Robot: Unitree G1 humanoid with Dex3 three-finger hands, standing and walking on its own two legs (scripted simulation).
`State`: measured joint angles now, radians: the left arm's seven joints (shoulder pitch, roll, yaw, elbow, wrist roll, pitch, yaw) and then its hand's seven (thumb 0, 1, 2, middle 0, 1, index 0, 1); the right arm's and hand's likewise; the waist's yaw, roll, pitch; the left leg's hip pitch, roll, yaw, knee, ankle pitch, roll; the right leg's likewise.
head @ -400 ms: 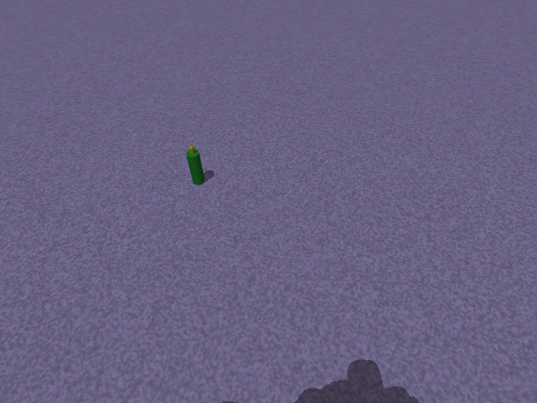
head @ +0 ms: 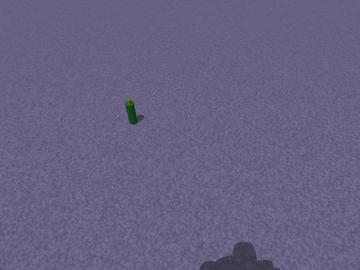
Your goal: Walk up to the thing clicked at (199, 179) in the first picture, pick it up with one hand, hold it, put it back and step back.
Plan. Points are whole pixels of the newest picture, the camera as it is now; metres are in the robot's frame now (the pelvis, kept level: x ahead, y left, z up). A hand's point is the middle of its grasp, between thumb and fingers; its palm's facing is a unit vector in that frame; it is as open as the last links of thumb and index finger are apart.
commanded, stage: stand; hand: left
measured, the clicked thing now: (131, 111) +1.37 +0.39 -0.66
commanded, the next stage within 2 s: walk up in 0.72 s
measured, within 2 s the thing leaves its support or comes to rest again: neither
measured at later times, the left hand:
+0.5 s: hand out of the picture +0.08 +0.25 -0.16, palm faces -0.02 -0.94 -0.34, open 7.4 cm
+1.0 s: hand out of the picture +0.06 +0.34 -0.16, palm faces +0.09 -0.92 -0.38, open 7.4 cm
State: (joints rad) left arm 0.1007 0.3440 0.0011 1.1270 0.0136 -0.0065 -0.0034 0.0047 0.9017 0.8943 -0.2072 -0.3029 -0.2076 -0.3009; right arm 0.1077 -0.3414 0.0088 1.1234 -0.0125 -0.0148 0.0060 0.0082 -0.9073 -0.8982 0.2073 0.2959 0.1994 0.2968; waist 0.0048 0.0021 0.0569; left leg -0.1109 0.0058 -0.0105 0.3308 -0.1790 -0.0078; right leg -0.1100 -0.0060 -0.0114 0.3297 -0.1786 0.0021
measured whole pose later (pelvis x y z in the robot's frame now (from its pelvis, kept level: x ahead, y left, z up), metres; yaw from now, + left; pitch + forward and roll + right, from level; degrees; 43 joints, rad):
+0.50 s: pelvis +0.01 +0.00 +0.00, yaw +0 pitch -2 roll +0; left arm 0.11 0.34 0.00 1.12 0.01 -0.01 0.00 0.00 0.90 0.89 -0.21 -0.30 -0.21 -0.30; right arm 0.11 -0.35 0.01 1.13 -0.01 -0.01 0.01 0.01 -0.91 -0.90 0.21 0.30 0.20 0.30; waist 0.01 0.00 0.05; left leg -0.11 0.01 -0.01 0.33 -0.18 -0.01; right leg -0.11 -0.01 -0.01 0.32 -0.18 0.00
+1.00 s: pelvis +0.06 +0.04 -0.01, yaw +5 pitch -2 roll -2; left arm 0.27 0.44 0.08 1.01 0.05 -0.05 -0.06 0.00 0.90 0.89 -0.21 -0.30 -0.21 -0.30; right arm 0.21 -0.44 -0.09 1.01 -0.03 -0.02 0.09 0.01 -0.91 -0.90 0.21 0.30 0.20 0.30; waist 0.05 0.01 0.05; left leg -0.41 0.08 0.00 0.68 -0.35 0.01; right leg -0.01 -0.06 -0.08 0.37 -0.33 0.00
